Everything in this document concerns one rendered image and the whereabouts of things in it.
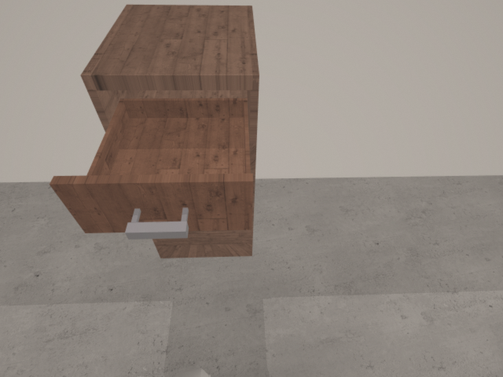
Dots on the drawer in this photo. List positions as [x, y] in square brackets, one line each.
[163, 154]

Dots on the cabinet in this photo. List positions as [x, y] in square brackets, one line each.
[181, 51]

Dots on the handle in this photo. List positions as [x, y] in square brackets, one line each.
[157, 229]

